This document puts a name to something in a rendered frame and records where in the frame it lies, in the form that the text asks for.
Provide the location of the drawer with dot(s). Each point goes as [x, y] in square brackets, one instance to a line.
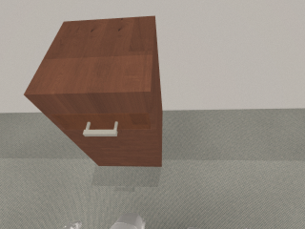
[126, 121]

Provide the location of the cabinet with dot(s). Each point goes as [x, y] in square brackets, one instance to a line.
[105, 66]

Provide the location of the robot left thigh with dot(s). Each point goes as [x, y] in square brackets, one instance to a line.
[129, 221]

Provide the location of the handle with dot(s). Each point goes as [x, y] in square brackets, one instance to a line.
[107, 132]

